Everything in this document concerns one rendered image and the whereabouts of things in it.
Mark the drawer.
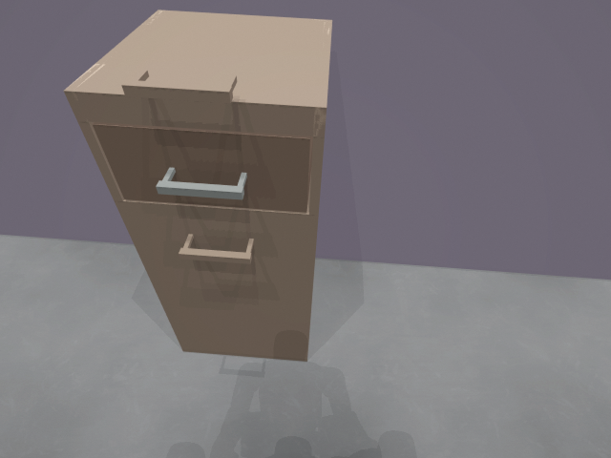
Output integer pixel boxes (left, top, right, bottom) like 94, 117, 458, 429
93, 122, 313, 213

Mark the handle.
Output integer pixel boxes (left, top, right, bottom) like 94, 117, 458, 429
156, 167, 247, 200
121, 80, 233, 103
179, 248, 252, 264

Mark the cabinet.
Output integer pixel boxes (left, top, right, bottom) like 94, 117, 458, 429
64, 10, 332, 362

